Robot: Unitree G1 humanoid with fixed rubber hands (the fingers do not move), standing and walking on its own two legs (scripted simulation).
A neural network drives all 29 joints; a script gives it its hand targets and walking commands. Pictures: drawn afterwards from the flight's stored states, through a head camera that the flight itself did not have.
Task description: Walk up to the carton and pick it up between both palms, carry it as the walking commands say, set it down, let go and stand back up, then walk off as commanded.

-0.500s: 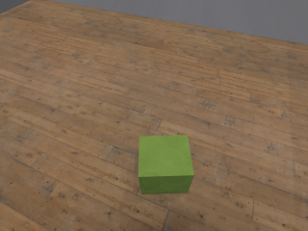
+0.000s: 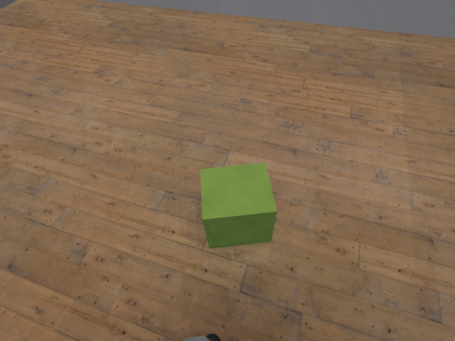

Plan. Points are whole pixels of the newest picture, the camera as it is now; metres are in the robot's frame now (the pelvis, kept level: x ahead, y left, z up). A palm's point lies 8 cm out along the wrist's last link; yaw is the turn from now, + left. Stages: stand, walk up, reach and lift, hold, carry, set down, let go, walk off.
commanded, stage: walk off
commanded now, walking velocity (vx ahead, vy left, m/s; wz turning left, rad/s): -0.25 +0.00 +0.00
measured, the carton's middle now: (236, 206) +0.72 +0.02 -0.63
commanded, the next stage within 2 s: none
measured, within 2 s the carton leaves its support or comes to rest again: neither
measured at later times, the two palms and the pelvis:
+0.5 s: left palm out of the picture -0.12 +0.28 -0.14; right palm out of the picture -0.11 -0.25 -0.12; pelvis -0.17 +0.01 +0.00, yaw +2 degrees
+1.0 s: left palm out of the picture -0.28 +0.25 -0.12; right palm out of the picture -0.29 -0.28 -0.14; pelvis -0.33 -0.01 +0.00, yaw +0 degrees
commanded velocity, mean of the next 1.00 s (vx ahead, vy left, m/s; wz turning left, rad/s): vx -0.25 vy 0.00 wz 0.00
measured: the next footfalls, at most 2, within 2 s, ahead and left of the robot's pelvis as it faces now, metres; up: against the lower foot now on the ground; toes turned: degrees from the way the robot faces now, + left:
right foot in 0.02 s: -0.02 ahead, -0.11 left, +0.00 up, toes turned +0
left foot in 0.48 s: -0.17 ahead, +0.12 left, +0.00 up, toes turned +3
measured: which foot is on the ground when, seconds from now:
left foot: down 0.00-0.02, up 0.04-0.46, down 0.48-0.96, up 0.98-1.00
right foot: up 0.00-0.00, down 0.02-0.48, up 0.50-0.94, down 0.96-1.00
